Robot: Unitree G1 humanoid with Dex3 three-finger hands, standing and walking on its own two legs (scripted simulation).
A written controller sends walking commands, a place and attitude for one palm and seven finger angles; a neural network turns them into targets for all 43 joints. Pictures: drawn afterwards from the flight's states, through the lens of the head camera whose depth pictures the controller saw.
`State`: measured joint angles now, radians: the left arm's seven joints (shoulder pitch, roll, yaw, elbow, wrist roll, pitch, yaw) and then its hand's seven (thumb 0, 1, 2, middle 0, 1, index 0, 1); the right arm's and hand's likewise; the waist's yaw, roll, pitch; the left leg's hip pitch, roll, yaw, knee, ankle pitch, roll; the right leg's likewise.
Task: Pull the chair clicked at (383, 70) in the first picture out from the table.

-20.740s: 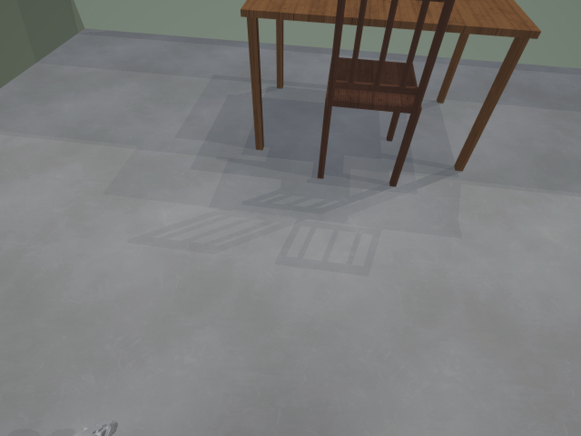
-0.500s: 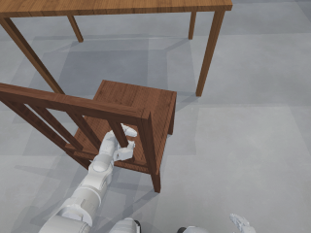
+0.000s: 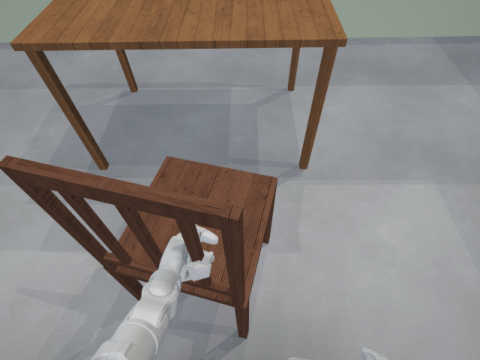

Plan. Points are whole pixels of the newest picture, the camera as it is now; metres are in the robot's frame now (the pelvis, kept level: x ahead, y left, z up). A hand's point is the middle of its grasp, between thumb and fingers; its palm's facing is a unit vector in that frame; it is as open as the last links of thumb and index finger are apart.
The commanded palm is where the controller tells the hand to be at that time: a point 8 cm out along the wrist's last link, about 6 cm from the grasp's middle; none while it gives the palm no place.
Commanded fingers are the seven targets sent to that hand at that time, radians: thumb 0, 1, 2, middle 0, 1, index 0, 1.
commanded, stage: stop walking, hand still on the chair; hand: left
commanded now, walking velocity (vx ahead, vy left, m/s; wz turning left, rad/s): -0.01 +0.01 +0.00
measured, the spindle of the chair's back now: (148, 243) +0.34 +0.21 -0.07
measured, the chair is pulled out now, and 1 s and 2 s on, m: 0.60 0.61 0.61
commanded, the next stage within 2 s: open the thumb and straighten the fingers in 0.52 s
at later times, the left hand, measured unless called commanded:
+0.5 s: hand (206, 267) +0.29 +0.08 -0.06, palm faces -0.15 -0.98 -0.13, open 5.4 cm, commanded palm +0.28 +0.14 -0.05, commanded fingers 0.00 0.90 0.90 -0.50 -1.45 -0.50 -1.45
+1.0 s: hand (194, 263) +0.30 +0.11 -0.07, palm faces -0.12 -0.99 -0.11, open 11.8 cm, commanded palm +0.28 +0.15 -0.05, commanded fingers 0.00 -0.55 0.20 -0.25 -0.73 -0.25 -0.73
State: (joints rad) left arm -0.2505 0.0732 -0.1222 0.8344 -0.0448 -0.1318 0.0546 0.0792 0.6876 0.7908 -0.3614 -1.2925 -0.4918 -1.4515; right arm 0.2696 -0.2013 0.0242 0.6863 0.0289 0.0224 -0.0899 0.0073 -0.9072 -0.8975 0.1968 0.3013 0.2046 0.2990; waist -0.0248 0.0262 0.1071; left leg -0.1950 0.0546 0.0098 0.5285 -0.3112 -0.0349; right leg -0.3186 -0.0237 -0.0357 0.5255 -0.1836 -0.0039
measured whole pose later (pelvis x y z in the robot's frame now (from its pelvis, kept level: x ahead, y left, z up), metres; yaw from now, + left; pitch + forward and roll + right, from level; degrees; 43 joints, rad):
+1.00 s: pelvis +0.02 +0.01 -0.02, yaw +1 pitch +8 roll +1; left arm -0.01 0.12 -0.12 0.44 -0.06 0.02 0.04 0.01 -0.24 0.35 -0.42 -1.26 -0.43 -1.27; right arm 0.28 -0.26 -0.01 0.61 0.04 -0.06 -0.03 0.01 -0.91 -0.90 0.20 0.30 0.20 0.30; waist -0.07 0.03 -0.06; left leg -0.47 0.02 0.01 0.75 -0.43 -0.03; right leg -0.60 -0.07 -0.03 0.77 -0.32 0.02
